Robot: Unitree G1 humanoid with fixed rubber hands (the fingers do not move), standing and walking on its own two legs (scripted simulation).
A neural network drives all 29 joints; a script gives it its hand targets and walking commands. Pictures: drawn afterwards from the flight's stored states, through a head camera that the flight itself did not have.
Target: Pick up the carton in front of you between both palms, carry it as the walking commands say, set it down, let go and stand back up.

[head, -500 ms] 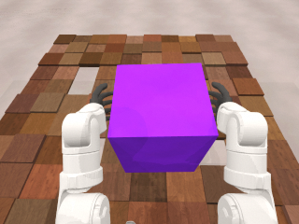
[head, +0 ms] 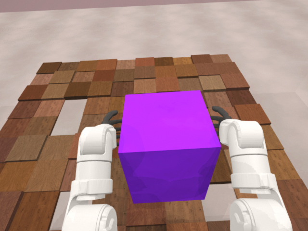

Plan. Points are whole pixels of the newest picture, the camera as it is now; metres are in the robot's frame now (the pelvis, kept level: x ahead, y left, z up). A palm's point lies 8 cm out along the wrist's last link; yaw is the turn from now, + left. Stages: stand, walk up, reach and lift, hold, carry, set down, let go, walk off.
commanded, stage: carry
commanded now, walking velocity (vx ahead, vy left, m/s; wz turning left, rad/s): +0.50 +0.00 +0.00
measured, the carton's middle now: (165, 148) +0.36 -0.01 +0.02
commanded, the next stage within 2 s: none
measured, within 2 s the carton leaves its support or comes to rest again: neither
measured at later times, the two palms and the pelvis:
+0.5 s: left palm (104, 65) +0.66 +0.20 +0.11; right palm (187, 64) +0.65 -0.10 +0.11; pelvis +0.30 +0.05 +0.00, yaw +0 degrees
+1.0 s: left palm (127, 23) +0.97 +0.14 +0.13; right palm (191, 23) +0.97 -0.16 +0.12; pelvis +0.59 +0.00 -0.04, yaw +0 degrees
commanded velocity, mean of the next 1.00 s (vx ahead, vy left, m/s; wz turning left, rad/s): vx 0.50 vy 0.00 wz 0.00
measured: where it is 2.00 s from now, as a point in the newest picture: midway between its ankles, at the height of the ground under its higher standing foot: (159, 118)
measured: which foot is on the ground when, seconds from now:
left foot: up 0.00-0.36, down 0.38-0.92, up 0.94-1.00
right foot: down 0.00-0.40, up 0.42-0.88, down 0.90-1.00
